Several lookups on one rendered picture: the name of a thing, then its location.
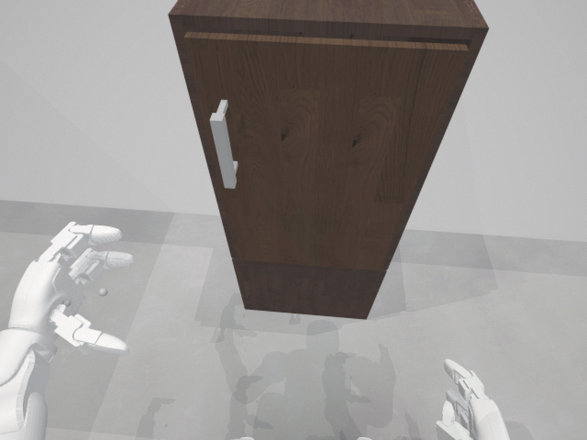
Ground handle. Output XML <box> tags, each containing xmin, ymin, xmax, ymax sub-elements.
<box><xmin>209</xmin><ymin>100</ymin><xmax>238</xmax><ymax>189</ymax></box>

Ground robot left hand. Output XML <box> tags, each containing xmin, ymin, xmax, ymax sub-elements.
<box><xmin>8</xmin><ymin>222</ymin><xmax>135</xmax><ymax>355</ymax></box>

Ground cupboard door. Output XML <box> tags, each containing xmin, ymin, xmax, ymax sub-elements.
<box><xmin>183</xmin><ymin>32</ymin><xmax>469</xmax><ymax>271</ymax></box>

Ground robot left forearm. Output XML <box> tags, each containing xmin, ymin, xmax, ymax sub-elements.
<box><xmin>0</xmin><ymin>328</ymin><xmax>58</xmax><ymax>440</ymax></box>

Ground robot right hand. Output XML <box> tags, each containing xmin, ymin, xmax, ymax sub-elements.
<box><xmin>437</xmin><ymin>359</ymin><xmax>510</xmax><ymax>440</ymax></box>

